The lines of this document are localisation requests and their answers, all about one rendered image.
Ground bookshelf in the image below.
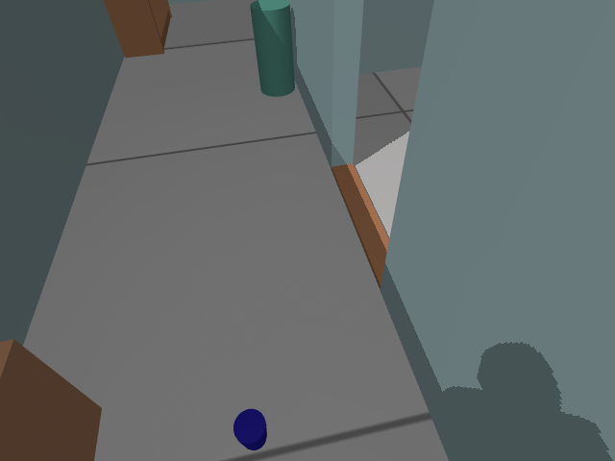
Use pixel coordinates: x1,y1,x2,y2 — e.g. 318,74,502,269
103,0,172,58

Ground cup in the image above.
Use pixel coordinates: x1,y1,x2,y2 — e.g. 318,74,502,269
234,409,267,450

